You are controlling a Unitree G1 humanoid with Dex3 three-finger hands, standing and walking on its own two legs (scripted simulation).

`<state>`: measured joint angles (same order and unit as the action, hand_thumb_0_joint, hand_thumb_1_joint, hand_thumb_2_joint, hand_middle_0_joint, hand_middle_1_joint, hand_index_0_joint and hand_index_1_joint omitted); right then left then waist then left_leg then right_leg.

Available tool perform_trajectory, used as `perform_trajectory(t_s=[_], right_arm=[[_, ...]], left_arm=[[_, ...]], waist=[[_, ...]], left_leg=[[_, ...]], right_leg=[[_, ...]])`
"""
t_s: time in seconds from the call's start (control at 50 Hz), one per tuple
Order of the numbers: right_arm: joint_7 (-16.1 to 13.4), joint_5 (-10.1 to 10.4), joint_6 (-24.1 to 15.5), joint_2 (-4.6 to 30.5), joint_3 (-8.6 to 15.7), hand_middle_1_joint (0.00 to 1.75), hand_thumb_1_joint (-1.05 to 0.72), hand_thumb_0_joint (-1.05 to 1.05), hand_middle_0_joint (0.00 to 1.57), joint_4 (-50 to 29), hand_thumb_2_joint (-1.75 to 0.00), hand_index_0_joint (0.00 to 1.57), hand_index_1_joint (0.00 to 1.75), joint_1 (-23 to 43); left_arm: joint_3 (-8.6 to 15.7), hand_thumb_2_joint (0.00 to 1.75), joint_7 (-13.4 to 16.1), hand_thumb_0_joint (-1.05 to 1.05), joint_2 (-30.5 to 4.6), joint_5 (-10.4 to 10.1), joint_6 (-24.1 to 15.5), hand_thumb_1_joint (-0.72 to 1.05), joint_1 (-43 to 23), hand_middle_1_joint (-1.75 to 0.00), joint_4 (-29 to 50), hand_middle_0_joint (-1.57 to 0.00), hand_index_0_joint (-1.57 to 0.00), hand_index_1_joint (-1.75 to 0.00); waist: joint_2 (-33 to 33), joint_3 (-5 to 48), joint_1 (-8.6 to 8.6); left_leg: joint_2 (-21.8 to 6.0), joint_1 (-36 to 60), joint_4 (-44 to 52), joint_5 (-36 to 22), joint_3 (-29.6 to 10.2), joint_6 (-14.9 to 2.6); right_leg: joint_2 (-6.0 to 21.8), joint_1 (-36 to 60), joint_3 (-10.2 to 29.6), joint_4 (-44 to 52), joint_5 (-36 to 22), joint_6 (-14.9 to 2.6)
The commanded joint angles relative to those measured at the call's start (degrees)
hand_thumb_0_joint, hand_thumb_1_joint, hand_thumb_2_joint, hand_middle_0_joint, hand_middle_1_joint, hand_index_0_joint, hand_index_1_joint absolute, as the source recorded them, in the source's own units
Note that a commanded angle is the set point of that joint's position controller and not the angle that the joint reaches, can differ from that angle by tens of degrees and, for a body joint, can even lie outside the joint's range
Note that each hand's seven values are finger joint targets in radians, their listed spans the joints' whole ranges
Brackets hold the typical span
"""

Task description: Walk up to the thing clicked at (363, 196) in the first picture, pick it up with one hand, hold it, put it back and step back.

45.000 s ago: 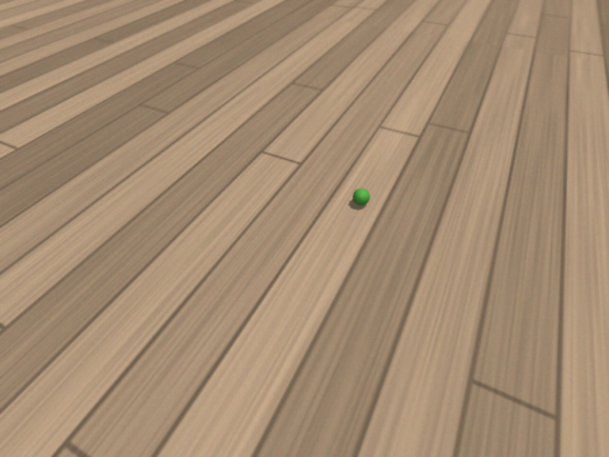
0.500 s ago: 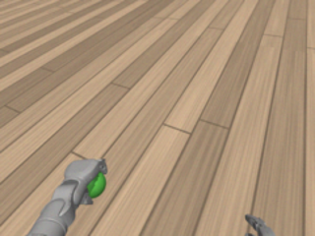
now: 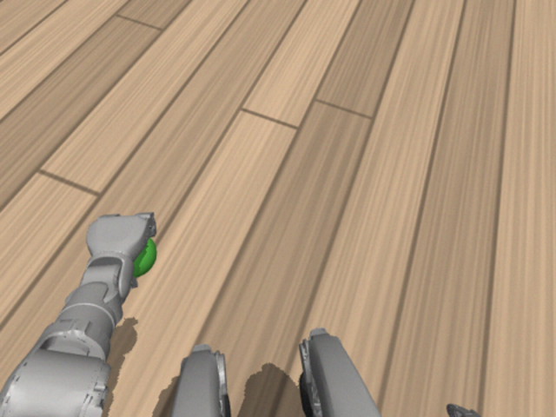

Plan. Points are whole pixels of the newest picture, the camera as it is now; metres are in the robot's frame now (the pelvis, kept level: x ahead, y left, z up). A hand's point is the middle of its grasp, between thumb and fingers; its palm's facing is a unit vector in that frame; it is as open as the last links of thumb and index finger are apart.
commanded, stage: crouch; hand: left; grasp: from above
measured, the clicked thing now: (131, 254) +0.42 +0.22 -0.13
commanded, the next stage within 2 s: lower in 1.34 s
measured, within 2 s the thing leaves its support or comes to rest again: neither
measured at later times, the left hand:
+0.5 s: hand (158, 274) +0.44 +0.21 -0.31, palm faces -0.44 +0.01 -0.90, open 10.5 cm
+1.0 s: hand (168, 274) +0.46 +0.21 -0.38, palm faces -0.45 -0.02 -0.89, open 10.5 cm
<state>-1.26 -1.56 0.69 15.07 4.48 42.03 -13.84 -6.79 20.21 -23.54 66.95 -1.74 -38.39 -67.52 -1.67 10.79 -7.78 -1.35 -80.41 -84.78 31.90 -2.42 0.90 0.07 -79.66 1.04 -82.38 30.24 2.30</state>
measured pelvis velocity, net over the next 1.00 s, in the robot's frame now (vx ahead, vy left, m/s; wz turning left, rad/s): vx -0.02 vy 0.00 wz -0.05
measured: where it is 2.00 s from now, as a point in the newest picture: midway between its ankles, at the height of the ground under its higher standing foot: outside the picture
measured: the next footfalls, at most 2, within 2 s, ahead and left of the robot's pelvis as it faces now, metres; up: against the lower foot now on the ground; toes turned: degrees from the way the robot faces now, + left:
none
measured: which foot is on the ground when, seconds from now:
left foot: down 0.00-1.00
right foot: down 0.00-1.00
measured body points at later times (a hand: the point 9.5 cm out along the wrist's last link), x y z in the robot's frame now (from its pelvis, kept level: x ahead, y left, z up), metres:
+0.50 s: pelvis -0.02 +0.00 -0.16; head +0.20 +0.03 +0.23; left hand +0.46 +0.21 -0.26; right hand +0.04 -0.28 -0.28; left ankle +0.06 +0.13 -0.57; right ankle +0.07 -0.14 -0.57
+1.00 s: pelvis -0.02 +0.00 -0.23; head +0.21 +0.03 +0.16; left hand +0.48 +0.21 -0.33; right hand +0.01 -0.28 -0.34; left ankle +0.06 +0.12 -0.57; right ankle +0.07 -0.14 -0.57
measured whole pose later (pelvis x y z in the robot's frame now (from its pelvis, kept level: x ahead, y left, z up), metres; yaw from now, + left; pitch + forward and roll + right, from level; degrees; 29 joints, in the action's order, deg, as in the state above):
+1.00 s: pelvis -0.02 +0.00 -0.23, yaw -3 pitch +36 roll -5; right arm 6.1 -7.0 -2.5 14.7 -0.3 43.0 -9.5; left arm 1.2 21.9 -34.3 70.1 -6.9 -56.9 -82.9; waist -0.8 6.6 -13.9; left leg 0.2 -125.8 -129.3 39.9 -6.7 2.2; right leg -1.2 -124.3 -0.5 -125.6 37.8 2.9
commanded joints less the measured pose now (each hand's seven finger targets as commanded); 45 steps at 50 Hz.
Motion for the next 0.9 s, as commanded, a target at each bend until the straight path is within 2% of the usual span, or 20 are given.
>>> perform_trajectory(t_s=[0.0,0.04,0.12,0.14,0.18,0.26,0.28,0.3,0.34,0.42,0.46,0.5,0.56,0.58,0.62,0.66,0.7,0.8,0.84,0.88], right_arm=[[-0.9,-0.6,-2.1,9.2,3.2,0.3,-0.9,0.0,0.2,-4.0,-0.9,0.2,0.3,-4.8],[-0.9,-0.7,-2.3,9.3,2.9,0.3,-0.9,0.0,0.2,-3.5,-0.9,0.2,0.3,-4.6],[-0.3,-1.0,-2.9,9.7,2.4,0.3,-0.9,0.0,0.2,-3.3,-0.9,0.2,0.3,-4.7],[-0.2,-0.9,-3.0,9.9,2.5,0.3,-0.9,0.0,0.2,-3.4,-0.9,0.2,0.3,-4.8],[0.2,-1.1,-3.3,9.8,2.1,0.3,-0.89,0.0,0.2,-3.0,-0.9,0.2,0.3,-5.4],[1.2,-1.7,-4.0,10.1,1.3,0.3,-0.9,0.0,0.2,-2.6,-0.9,0.2,0.3,-6.0],[1.4,-1.8,-4.1,10.2,1.1,0.3,-0.9,0.0,0.2,-2.5,-0.9,0.2,0.3,-6.6],[1.6,-2.0,-4.1,10.4,1.1,0.3,-0.9,0.0,0.2,-2.2,-0.9,0.2,0.3,-6.6],[2.4,-2.5,-4.4,10.7,0.9,0.3,-0.9,0.0,0.2,-1.4,-0.9,0.2,0.3,-7.1],[3.6,-3.1,-4.5,11.1,0.9,0.3,-0.9,0.0,0.2,-1.1,-0.9,0.2,0.3,-7.9],[4.1,-3.6,-4.5,11.2,0.9,0.3,-0.9,0.0,0.2,-0.9,-0.9,0.2,0.3,-8.4],[4.3,-3.7,-4.6,11.0,1.0,0.3,-0.9,0.0,0.2,-0.9,-0.9,0.2,0.3,-8.1],[4.8,-4.0,-4.4,10.7,0.9,0.3,-0.91,0.0,0.2,-0.9,-0.9,0.2,0.3,-8.1],[4.9,-4.4,-4.4,10.7,0.8,0.3,-0.91,0.0,0.2,-0.7,-0.9,0.2,0.3,-7.9],[5.2,-4.3,-4.3,11.1,0.8,0.3,-0.91,0.0,0.2,-0.7,-0.9,0.2,0.3,-8.1],[5.5,-4.5,-3.9,11.0,0.7,0.3,-0.91,0.0,0.2,-0.8,-0.9,0.2,0.3,-7.7],[5.7,-4.8,-3.8,10.9,0.3,0.3,-0.91,0.0,0.2,-0.6,-0.9,0.2,0.3,-7.7],[6.3,-5.0,-3.7,11.8,0.0,0.3,-0.91,0.0,0.2,-0.6,-0.9,0.2,0.3,-7.1],[6.3,-5.0,-3.5,11.7,-0.2,0.3,-0.91,0.0,0.2,-0.7,-0.9,0.2,0.3,-6.5],[6.6,-5.2,-3.5,11.4,-0.5,0.3,-0.91,0.0,0.2,-0.5,-0.9,0.2,0.3,-6.6]], left_arm=[[3.8,0.9,2.7,0.0,-12.3,-1.3,1.9,0.52,-24.1,-0.95,7.9,-0.86,-0.9,-0.91],[3.9,0.92,2.2,0.0,-12.9,-1.6,2.1,0.51,-24.5,-0.94,4.4,-0.86,-0.89,-0.91],[4.2,0.89,0.7,0.0,-12.9,-2.3,1.0,0.57,-26.5,-0.93,2.8,-0.88,-0.92,-0.89],[5.0,0.9,0.6,0.0,-14.7,-2.1,0.4,0.57,-27.1,-0.93,3.7,-0.89,-0.93,-0.89],[4.3,0.92,0.3,0.0,-13.3,-1.7,-0.6,0.59,-28.7,-0.92,1.8,-0.9,-0.94,-0.89],[6.4,0.93,1.3,0.0,-17.6,0.3,-2.4,0.6,-29.6,-0.95,1.3,-0.9,-0.94,-0.91],[6.8,0.95,1.9,0.0,-17.8,0.5,-2.9,0.6,-32.5,-0.94,4.3,-0.91,-0.95,-0.91],[6.7,0.94,2.3,0.0,-17.5,1.4,-2.9,0.6,-30.4,-0.93,1.7,-0.92,-0.95,-0.9],[6.3,0.93,2.9,0.0,-15.8,1.8,-2.9,0.62,-31.1,-0.93,1.1,-0.92,-0.96,-0.89],[8.0,0.92,3.9,0.0,-18.2,2.1,-2.5,0.55,-32.5,-0.91,2.7,-0.89,-0.92,-0.88],[7.7,0.95,4.0,0.0,-17.2,2.1,-2.3,0.56,-33.0,-0.92,1.3,-0.9,-0.93,-0.89],[7.8,0.97,4.2,0.0,-18.2,1.8,-2.6,0.55,-36.1,-0.93,3.6,-0.89,-0.92,-0.9],[7.9,0.99,4.0,0.0,-18.1,0.9,-2.5,0.6,-34.8,-0.95,0.9,-0.92,-0.95,-0.92],[7.5,1.01,3.8,0.0,-17.3,0.9,-2.6,0.6,-34.1,-0.95,-0.7,-0.93,-0.95,-0.93],[8.6,0.99,3.6,0.0,-19.7,1.0,-2.7,0.59,-34.4,-0.94,-0.6,-0.92,-0.95,-0.91],[8.3,1.0,3.2,0.0,-20.2,1.2,-3.3,0.6,-36.6,-0.95,-0.4,-0.93,-0.95,-0.93],[8.2,0.98,3.1,0.0,-19.8,1.7,-3.5,0.62,-34.1,-0.96,-4.2,-0.93,-0.96,-0.93],[8.8,0.97,3.4,0.0,-21.7,2.2,-4.5,0.6,-37.2,-0.95,-4.3,-0.92,-0.95,-0.92],[9.3,0.96,3.8,0.0,-23.2,2.2,-4.7,0.56,-38.2,-0.94,-4.0,-0.89,-0.92,-0.91],[9.1,0.96,4.1,0.0,-22.4,2.3,-4.7,0.58,-37.3,-0.95,-7.5,-0.9,-0.93,-0.92]], waist=[[-5.1,31.8,-0.56],[-5.2,29.1,-1.41],[-5.7,30.3,-2.37],[-5.8,32.0,-1.92],[-4.0,30.5,-3.94],[-6.4,33.6,-3.42],[-8.4,36.2,-3.52],[-9.1,36.2,-3.2],[-10.5,35.4,-4.43],[-14.0,40.2,-3.44],[-13.0,39.9,-4.88],[-13.4,41.9,-5.23],[-10.9,38.5,-5.57],[-10.0,38.3,-6.07],[-10.3,38.6,-5.35],[-10.1,39.4,-6.02],[-9.0,35.7,-6.41],[-11.1,35.9,-6.37],[-11.0,36.6,-5.54],[-10.1,35.1,-6.26]], left_leg=[[1.6,12.3,5.9,-5.3,1.3,-1.15],[1.6,7.9,4.1,-0.8,0.9,-1.2],[1.8,3.3,-0.3,2.6,-0.8,-1.2],[1.9,3.2,-1.2,3.3,-1.0,-1.2],[2.0,-1.0,-4.6,4.4,-0.9,-1.65],[2.4,-4.3,-9.2,2.6,-0.3,-1.66],[2.4,-3.5,-9.9,1.4,-0.5,-1.42],[2.5,-3.2,-10.7,0.4,-0.5,-1.2],[2.1,-2.8,-12.4,-1.5,-1.2,-0.85],[2.3,-1.3,-16.0,-7.3,-0.2,-0.7],[2.3,-2.9,-18.7,-9.2,0.5,-1.08],[2.5,-4.9,-20.7,-8.7,1.3,-1.42],[2.5,-9.8,-22.8,-6.7,2.0,-1.97],[2.4,-10.2,-23.5,-6.8,2.0,-2.05],[2.3,-10.7,-24.6,-7.2,2.0,-2.02],[2.3,-12.6,-26.3,-6.5,2.4,-2.33],[2.3,-15.7,-27.6,-5.8,2.4,-2.45],[2.3,-17.2,-28.9,-4.4,2.4,-2.32],[2.4,-18.1,-29.9,-3.6,2.5,-2.46],[2.5,-20.0,-30.7,-2.7,2.6,-2.52]], right_leg=[[-1.2,8.8,-3.2,4.0,-6.1,-4.27],[-1.4,3.8,-3.4,1.9,-1.9,-4.45],[-1.4,-3.5,-4.5,-3.9,1.6,-4.79],[-1.5,-4.0,-4.6,-4.9,2.5,-4.91],[-1.3,-6.9,-4.6,-6.5,3.3,-4.61],[-1.1,-10.2,-4.7,-10.8,2.0,-4.66],[-1.0,-11.1,-4.9,-12.3,0.9,-4.83],[-1.0,-12.7,-5.1,-13.5,0.1,-4.93],[-0.5,-16.4,-5.6,-15.6,-1.6,-4.78],[-0.4,-16.5,-5.9,-19.3,-6.0,-4.93],[-0.5,-16.1,-6.0,-20.2,-7.9,-4.57],[-0.8,-15.0,-6.0,-21.2,-8.5,-4.51],[-0.9,-14.8,-5.8,-21.6,-7.7,-4.06],[-1.0,-14.7,-5.8,-22.0,-8.1,-3.94],[-1.0,-15.3,-5.9,-23.2,-8.2,-3.96],[-1.5,-14.6,-5.6,-23.8,-8.2,-3.79],[-1.5,-15.7,-5.6,-24.6,-7.6,-3.64],[-1.8,-19.0,-6.3,-27.2,-5.7,-4.07],[-2.1,-19.4,-6.4,-27.9,-4.9,-4.08],[-2.2,-19.6,-6.5,-28.6,-4.1,-4.08]])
